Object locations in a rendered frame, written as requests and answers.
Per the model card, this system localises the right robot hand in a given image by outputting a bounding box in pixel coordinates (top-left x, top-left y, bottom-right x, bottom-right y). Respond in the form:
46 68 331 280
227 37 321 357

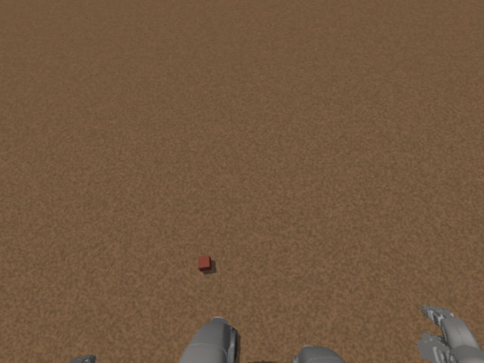
417 306 481 363

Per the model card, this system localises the right robot arm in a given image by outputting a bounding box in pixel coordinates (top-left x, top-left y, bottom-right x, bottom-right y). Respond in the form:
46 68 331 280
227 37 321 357
449 345 484 363

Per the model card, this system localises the cube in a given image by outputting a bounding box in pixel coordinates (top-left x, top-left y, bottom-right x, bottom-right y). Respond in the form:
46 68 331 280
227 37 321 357
198 256 212 271

